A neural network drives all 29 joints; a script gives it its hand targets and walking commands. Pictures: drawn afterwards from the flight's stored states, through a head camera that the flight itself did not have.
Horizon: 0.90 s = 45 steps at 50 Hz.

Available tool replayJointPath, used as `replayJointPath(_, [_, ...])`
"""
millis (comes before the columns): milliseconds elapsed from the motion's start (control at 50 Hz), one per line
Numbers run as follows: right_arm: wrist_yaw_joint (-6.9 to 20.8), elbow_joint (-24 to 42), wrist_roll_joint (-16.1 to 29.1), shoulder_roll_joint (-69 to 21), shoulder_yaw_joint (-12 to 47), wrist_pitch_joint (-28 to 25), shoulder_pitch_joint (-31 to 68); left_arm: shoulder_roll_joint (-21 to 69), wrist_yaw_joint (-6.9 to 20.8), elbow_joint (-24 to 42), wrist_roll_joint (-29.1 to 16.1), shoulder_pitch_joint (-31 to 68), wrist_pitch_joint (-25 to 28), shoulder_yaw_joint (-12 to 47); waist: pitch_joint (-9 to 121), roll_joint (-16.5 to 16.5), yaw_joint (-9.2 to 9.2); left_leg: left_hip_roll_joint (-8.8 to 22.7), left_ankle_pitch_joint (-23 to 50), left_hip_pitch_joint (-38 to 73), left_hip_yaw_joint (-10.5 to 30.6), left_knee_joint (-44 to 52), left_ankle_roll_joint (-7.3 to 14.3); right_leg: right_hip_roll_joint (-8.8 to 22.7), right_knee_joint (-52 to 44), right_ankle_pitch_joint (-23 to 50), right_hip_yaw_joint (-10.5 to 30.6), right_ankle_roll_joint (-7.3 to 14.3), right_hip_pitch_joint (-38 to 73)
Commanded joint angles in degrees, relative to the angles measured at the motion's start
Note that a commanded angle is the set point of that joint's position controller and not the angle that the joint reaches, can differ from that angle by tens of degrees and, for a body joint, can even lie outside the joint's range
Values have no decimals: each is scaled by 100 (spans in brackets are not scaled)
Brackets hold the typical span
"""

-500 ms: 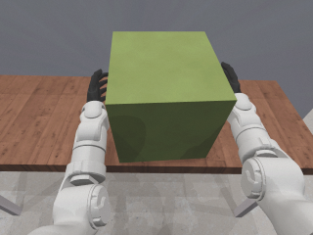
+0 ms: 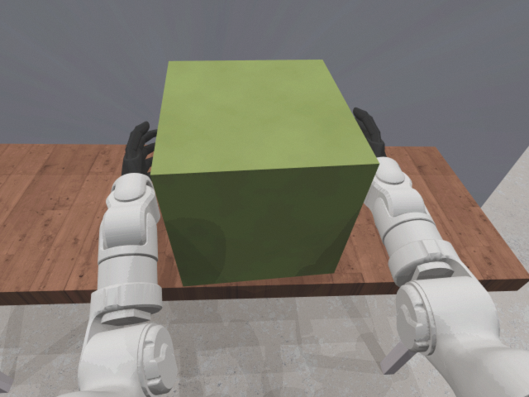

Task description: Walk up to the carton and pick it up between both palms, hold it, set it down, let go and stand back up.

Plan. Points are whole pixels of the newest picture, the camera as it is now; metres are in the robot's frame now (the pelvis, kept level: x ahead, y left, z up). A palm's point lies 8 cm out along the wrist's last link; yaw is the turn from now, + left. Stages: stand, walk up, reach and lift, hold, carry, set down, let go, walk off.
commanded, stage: reach and lift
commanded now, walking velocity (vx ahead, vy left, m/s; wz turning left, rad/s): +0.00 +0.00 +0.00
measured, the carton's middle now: (254, 170) +0.44 +0.03 +0.13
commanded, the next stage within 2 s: hold in 1.94 s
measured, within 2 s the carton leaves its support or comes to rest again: neither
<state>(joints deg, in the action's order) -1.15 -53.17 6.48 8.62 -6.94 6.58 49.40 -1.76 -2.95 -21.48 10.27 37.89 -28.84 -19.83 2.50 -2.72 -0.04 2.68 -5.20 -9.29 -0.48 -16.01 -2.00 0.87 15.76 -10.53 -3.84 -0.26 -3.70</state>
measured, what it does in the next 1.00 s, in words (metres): stands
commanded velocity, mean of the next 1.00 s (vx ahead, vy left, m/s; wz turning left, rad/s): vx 0.00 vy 0.00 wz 0.00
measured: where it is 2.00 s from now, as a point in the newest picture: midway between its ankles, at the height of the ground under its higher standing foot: outside the picture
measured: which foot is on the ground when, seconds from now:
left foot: down 0.00-1.00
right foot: down 0.00-1.00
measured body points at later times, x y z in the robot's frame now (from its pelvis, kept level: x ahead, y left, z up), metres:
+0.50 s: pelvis -0.01 +0.02 +0.00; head -0.06 +0.05 +0.45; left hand +0.39 +0.19 +0.21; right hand +0.40 -0.16 +0.23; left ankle +0.04 +0.14 -0.75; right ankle -0.02 -0.12 -0.75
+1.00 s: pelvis +0.00 +0.02 +0.00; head -0.08 +0.04 +0.44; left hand +0.39 +0.19 +0.25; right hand +0.39 -0.16 +0.27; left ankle +0.04 +0.14 -0.75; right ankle -0.02 -0.12 -0.75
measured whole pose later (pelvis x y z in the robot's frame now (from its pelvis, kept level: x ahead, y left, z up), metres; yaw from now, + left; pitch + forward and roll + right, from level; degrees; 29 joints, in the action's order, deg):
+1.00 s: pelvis +0.00 +0.02 +0.00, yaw -1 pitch -5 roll -1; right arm -8.1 -49.2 17.5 12.6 -0.6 27.2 57.6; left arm -7.3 -0.2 -23.3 10.1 46.9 -45.6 -18.0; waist 7.3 -1.3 -4.2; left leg 2.2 -7.8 -7.1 -1.1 -19.5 -0.7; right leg 1.2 14.9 -10.3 -2.1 -1.5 0.1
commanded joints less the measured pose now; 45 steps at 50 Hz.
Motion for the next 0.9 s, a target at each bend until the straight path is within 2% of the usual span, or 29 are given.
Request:
replayJointPath(0, [547,1910,89,-2868,1106,-286,4397,2561,867,1011,-663,4442,283,2451,3013,182,-173,-464,1164,1327,-291,-176,47,-149,94,2299,-19,-424,527])
replayJointPath(20, [537,1813,86,-2799,1101,-223,4262,2538,875,893,-643,4302,212,2456,2940,227,-246,-466,1199,1421,-283,-212,-2,-164,55,2193,-43,-398,481])
replayJointPath(40, [554,1722,102,-2670,1061,-152,4234,2508,894,756,-518,4127,110,2340,2747,344,-210,-450,1133,1488,-293,-166,5,-180,-6,1889,-63,-367,340])
replayJointPath(100, [575,1333,118,-2390,909,69,3886,2448,940,625,-410,3953,-160,2290,2293,546,-282,-371,1061,1708,-260,-118,-55,-230,-175,1170,-118,-256,11])
replayJointPath(120, [625,1431,112,-2394,831,61,4054,2515,941,757,-466,4166,-192,2355,2398,551,-319,-325,1022,1790,-228,-115,-75,-245,-208,955,-146,-230,-81])
replayJointPath(160, [684,1343,151,-2274,722,156,4192,2496,906,578,-457,4216,-327,2284,2222,599,-308,-286,748,1681,-210,-68,-66,-263,-264,542,-167,-163,-289])
replayJointPath(180, [705,1354,198,-2303,764,191,4290,2537,905,629,-530,4362,-348,2324,2287,473,-363,-278,664,1672,-173,-74,-56,-272,-273,479,-155,-163,-287])
replayJointPath(200, [733,1317,211,-2340,758,213,4376,2547,885,627,-562,4465,-367,2335,2270,487,-305,-269,619,1620,-168,-63,-44,-282,-264,414,-161,-154,-338])
replayJointPath(220, [729,1408,318,-2373,835,275,4371,2584,863,763,-623,4512,-418,2451,2425,514,-355,-241,740,1677,-127,-105,-65,-285,-253,524,-146,-125,-299])
replayJointPath(300, [766,1732,649,-2484,1135,369,4833,2759,737,878,-723,4680,-504,2606,2748,554,-210,-237,1084,1845,-54,-222,-103,-375,-219,668,-113,-93,-325])
replayJointPath(320, [769,1597,697,-2423,1134,455,4716,2792,713,863,-736,4686,-545,2623,2609,640,-259,-237,1042,1829,-26,-233,-120,-370,-237,605,-90,-87,-403])
replayJointPath(360, [773,1700,844,-2475,1237,519,4881,2738,697,974,-771,4775,-602,2648,2684,588,-168,-238,1053,1781,-38,-246,-100,-373,-252,636,-61,-96,-372])
replayJointPath(400, [736,1738,954,-2528,1378,649,4969,2730,709,875,-803,4840,-682,2605,2600,408,-161,-269,816,1649,-39,-200,-14,-373,-275,503,-13,-111,-321])
replayJointPath(460, [641,1721,1113,-2682,1528,856,4938,2587,768,969,-836,4968,-779,2542,2563,319,-156,-319,793,1532,-92,-194,59,-335,-269,700,75,-128,-117])
replayJointPath(480, [597,1588,1153,-2734,1550,964,4836,2459,826,790,-790,4911,-825,2413,2358,247,-138,-355,567,1390,-110,-141,114,-315,-311,558,150,-145,-84])
replayJointPath(500, [572,1797,1206,-2869,1589,988,4951,2482,852,1022,-880,5123,-830,2504,2609,253,-177,-361,649,1423,-132,-162,99,-309,-259,729,140,-155,38])
replayJointPath(540, [494,1887,1294,-2959,1676,1095,5057,2445,914,969,-960,5152,-862,2446,2712,172,-192,-419,652,1403,-127,-176,147,-320,-238,872,175,-183,179])
replayJointPath(580, [403,1960,1390,-2997,1719,1205,5029,2510,932,1152,-1072,5258,-897,2593,2882,376,-277,-431,885,1540,-139,-252,72,-338,-203,1162,203,-199,187])
replayJointPath(600, [367,2062,1419,-2962,1718,1230,5168,2522,949,1087,-1130,5341,-899,2637,2870,374,-330,-428,917,1552,-111,-291,45,-344,-223,1179,199,-221,146])
replayJointPath(620, [325,2004,1479,-2935,1711,1286,5039,2506,964,1190,-1131,5300,-926,2641,2890,461,-370,-442,1085,1627,-108,-329,1,-364,-207,1349,166,-218,164])
replayJointPath(720, [176,1812,1532,-2866,1642,1592,4821,2361,1135,1011,-1081,5233,-1054,2440,2499,539,-509,-467,973,1483,-88,-286,-7,-360,-213,1338,242,-235,270])
replayJointPath(760, [130,1898,1608,-2883,1672,1699,4866,2330,1204,959,-1088,5231,-1104,2398,2413,448,-529,-465,929,1431,-67,-278,10,-370,-210,1329,266,-236,291])
replayJointPath(820, [112,1970,1685,-2894,1618,1766,4948,2383,1245,987,-1128,5354,-1134,2426,2349,612,-557,-444,1007,1423,-39,-282,-34,-391,-215,1235,231,-203,217])
replayJointPath(880, [106,1916,1735,-2961,1659,1875,5112,2342,1255,934,-1119,5559,-1147,2324,2256,532,-486,-442,934,1360,-21,-264,-12,-410,-230,1126,236,-201,135])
